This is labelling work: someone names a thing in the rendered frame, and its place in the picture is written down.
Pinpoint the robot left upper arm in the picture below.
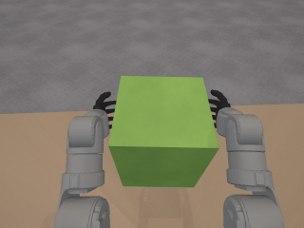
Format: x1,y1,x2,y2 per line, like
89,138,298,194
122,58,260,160
54,196,110,228

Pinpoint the right robot hand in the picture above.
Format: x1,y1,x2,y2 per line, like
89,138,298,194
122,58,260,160
208,89,231,128

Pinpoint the carton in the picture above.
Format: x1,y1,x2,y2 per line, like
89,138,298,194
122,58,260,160
108,76,219,188

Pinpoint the left robot forearm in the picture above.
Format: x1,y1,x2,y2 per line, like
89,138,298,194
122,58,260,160
53,109,110,228

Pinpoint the left robot hand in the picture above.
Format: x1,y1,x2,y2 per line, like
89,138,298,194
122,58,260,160
93,91,117,129

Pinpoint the robot right upper arm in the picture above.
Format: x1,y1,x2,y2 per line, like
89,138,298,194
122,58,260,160
223,194,284,228

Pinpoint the right robot forearm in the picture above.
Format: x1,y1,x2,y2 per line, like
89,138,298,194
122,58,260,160
216,107,285,228

